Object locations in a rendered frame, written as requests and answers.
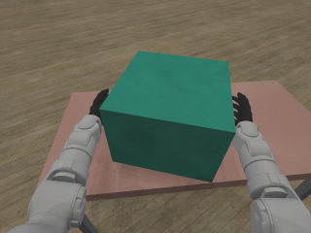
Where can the robot right hand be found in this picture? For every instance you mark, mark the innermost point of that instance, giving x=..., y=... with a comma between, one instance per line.
x=244, y=109

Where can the right robot forearm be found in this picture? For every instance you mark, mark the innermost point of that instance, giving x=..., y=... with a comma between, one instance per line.
x=259, y=165

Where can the robot left hand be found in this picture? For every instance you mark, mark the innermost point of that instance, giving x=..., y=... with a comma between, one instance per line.
x=97, y=102

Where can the carton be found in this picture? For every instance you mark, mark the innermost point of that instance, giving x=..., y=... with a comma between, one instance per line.
x=171, y=113

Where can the robot left upper arm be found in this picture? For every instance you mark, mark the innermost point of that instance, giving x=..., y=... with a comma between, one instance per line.
x=57, y=207

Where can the left robot forearm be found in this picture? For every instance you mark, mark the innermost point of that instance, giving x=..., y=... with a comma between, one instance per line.
x=76, y=155

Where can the robot right upper arm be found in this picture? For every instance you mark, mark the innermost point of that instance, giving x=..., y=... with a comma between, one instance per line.
x=279, y=215

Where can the table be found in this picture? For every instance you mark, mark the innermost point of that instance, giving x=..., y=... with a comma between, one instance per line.
x=285, y=125

